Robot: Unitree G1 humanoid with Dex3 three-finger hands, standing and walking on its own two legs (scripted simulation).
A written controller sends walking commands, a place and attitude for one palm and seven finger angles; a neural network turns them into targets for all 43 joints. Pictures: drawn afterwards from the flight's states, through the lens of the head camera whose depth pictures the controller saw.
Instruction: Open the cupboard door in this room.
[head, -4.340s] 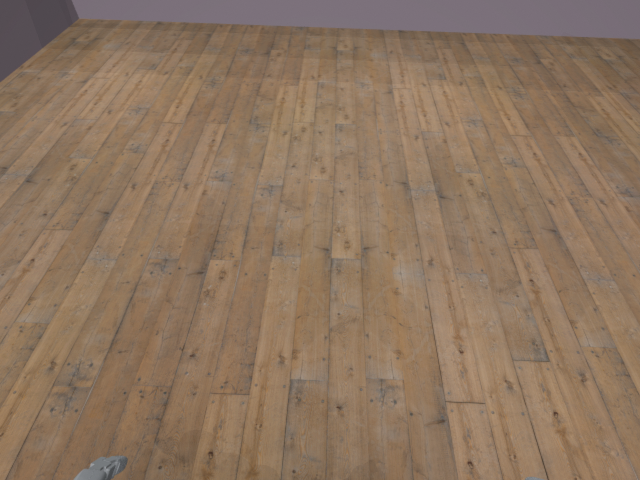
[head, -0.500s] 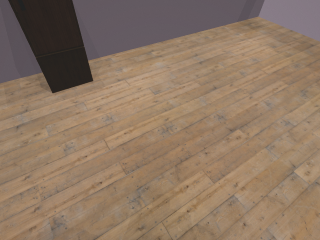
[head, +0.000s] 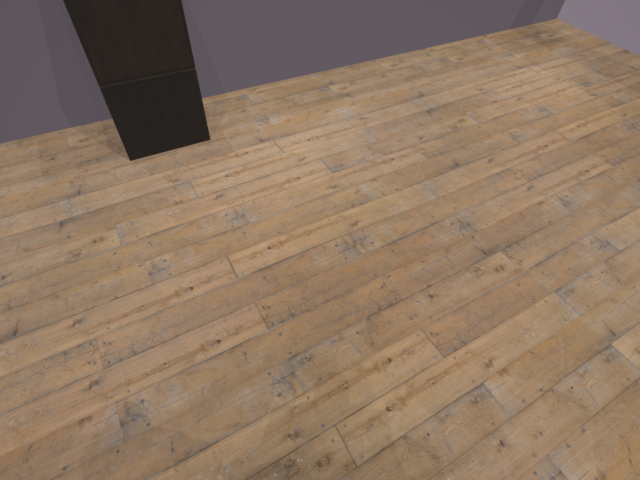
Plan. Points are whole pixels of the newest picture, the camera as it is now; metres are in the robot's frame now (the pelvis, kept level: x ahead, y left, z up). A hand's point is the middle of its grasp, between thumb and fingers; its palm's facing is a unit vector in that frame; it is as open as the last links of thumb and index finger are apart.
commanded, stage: turn or walk to find it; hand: left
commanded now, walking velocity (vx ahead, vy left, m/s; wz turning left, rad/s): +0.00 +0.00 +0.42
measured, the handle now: out of the picture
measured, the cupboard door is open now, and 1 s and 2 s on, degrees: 0 0 0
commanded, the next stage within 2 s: stand and wait in 0.58 s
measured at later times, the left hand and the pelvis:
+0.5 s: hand out of the picture -0.01 +0.16 -0.14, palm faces +0.26 -0.93 -0.27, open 7.4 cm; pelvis -0.02 -0.04 +0.01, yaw +15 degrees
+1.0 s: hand out of the picture -0.08 +0.19 -0.15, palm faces +0.44 -0.86 -0.26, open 7.4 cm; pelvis -0.06 -0.02 +0.01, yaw +24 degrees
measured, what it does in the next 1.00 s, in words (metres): steps on the spot, turning left: left foot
